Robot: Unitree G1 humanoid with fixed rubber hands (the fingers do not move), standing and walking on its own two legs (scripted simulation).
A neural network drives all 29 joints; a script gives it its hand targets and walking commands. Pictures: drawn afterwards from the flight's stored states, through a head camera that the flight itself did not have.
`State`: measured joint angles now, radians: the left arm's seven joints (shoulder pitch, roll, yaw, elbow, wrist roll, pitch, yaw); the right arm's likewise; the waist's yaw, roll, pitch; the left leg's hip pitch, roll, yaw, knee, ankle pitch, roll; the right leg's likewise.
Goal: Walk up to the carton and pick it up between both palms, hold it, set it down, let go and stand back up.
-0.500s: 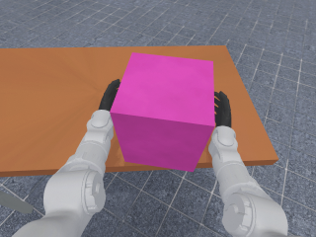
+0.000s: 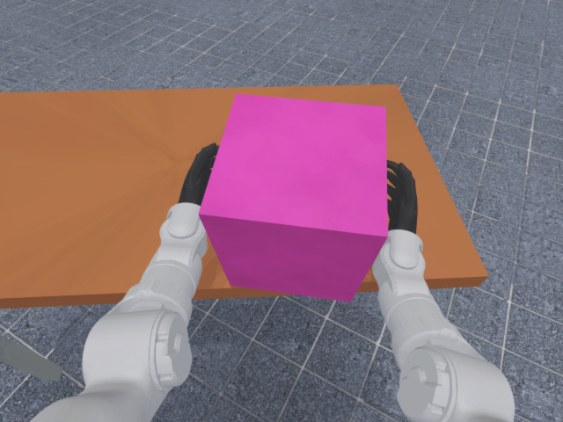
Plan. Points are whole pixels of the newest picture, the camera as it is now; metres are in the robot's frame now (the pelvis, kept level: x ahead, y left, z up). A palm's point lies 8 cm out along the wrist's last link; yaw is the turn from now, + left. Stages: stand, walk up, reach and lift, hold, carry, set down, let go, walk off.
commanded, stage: reach and lift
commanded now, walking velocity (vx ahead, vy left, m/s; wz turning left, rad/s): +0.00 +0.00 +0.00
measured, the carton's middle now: (298, 207) +0.43 -0.03 +0.05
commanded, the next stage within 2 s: none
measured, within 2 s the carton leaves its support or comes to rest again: neither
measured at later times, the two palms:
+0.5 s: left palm (193, 186) +0.43 +0.12 +0.12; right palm (409, 202) +0.38 -0.18 +0.11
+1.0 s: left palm (169, 155) +0.39 +0.13 +0.20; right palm (429, 175) +0.36 -0.17 +0.18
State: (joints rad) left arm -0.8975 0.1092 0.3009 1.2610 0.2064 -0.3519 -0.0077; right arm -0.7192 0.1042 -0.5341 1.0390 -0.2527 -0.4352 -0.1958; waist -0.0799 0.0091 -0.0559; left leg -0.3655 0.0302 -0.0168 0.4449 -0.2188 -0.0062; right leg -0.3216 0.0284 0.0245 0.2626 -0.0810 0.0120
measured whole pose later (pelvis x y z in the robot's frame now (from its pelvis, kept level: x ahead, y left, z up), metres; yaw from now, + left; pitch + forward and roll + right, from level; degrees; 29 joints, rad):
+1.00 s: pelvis -0.02 -0.01 +0.00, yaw +0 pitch -3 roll -2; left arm -0.94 0.07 0.35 0.87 0.21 0.32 0.01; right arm -0.85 0.00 -0.34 0.98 -0.07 0.05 -0.17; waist -0.08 -0.02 -0.08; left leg -0.17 0.03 -0.02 0.43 -0.21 -0.01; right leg -0.14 0.03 0.02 0.28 -0.08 0.01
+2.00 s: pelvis -0.02 -0.01 +0.00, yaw +0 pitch -5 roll -2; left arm -0.85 0.04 0.28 0.49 0.23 0.69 0.05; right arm -0.91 -0.07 -0.19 0.86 0.12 0.31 -0.17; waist -0.08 -0.02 -0.05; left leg -0.12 0.03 -0.02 0.43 -0.21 -0.01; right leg -0.09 0.03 0.02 0.29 -0.10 0.01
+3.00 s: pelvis -0.02 -0.01 +0.00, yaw +1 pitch -6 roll -2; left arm -0.86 0.04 0.29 0.30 0.23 0.83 0.04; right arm -0.93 -0.11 -0.11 0.67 0.21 0.48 -0.21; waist -0.08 -0.01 -0.06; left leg -0.12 0.03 -0.02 0.43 -0.21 -0.01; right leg -0.09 0.03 0.02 0.29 -0.09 0.01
